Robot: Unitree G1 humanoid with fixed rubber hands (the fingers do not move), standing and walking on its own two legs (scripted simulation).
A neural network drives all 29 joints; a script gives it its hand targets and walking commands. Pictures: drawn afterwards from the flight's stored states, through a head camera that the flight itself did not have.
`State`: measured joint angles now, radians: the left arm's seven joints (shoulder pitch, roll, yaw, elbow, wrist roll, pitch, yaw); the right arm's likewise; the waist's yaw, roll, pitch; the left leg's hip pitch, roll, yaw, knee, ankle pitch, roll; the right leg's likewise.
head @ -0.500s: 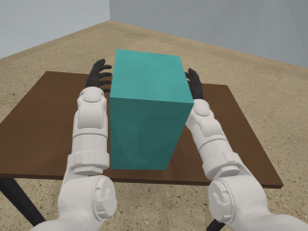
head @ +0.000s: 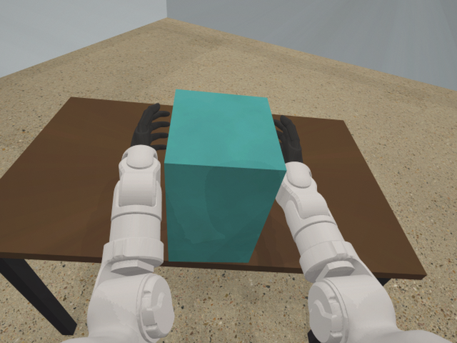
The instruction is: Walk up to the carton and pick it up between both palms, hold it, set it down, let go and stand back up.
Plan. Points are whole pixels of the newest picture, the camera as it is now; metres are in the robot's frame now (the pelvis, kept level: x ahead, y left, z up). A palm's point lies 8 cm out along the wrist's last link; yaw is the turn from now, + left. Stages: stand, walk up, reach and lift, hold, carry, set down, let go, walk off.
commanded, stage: set down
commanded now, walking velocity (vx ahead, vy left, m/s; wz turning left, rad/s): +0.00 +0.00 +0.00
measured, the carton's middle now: (215, 183) +0.38 +0.01 +0.09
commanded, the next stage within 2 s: none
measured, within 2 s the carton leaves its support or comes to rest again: rests again in 0.94 s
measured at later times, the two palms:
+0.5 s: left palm (146, 161) +0.40 +0.13 +0.14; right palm (286, 169) +0.38 -0.12 +0.13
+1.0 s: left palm (143, 174) +0.39 +0.14 +0.11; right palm (280, 181) +0.37 -0.12 +0.11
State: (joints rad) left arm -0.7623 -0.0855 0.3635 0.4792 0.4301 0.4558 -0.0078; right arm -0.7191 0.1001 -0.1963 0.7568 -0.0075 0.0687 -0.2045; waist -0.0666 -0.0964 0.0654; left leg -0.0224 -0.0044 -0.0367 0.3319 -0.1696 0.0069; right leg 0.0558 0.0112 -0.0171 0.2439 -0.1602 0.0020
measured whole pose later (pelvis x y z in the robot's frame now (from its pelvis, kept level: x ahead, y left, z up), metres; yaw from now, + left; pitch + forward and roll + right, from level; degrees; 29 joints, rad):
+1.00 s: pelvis +0.00 +0.00 +0.00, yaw -1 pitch -5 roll -1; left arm -0.68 -0.11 0.37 0.58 0.41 0.29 0.00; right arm -0.62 0.16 -0.30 0.78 -0.14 -0.07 -0.18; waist -0.02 -0.08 0.06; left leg -0.08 0.00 -0.01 0.32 -0.16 0.01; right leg 0.00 0.01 -0.03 0.23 -0.15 0.00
